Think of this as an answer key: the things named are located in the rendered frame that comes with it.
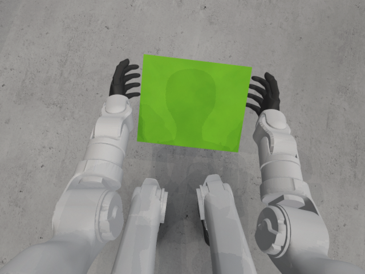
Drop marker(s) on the robot right foot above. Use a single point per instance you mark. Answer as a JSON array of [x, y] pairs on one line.
[[206, 237]]

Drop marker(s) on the right robot hand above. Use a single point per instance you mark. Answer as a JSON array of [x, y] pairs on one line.
[[270, 94]]

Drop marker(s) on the left robot thigh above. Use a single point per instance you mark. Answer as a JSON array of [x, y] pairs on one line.
[[137, 248]]

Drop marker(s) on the right robot upper arm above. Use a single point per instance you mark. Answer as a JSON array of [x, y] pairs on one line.
[[297, 242]]

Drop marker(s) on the robot left forearm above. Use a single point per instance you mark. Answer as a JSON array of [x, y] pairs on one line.
[[101, 167]]

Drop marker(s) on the carton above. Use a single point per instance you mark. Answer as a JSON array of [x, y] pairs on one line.
[[192, 103]]

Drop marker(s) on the left robot upper arm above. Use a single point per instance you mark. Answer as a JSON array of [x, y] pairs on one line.
[[84, 221]]

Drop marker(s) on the robot right forearm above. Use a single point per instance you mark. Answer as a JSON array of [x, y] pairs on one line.
[[282, 181]]

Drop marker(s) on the left robot hand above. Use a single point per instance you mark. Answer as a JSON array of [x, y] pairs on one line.
[[118, 85]]

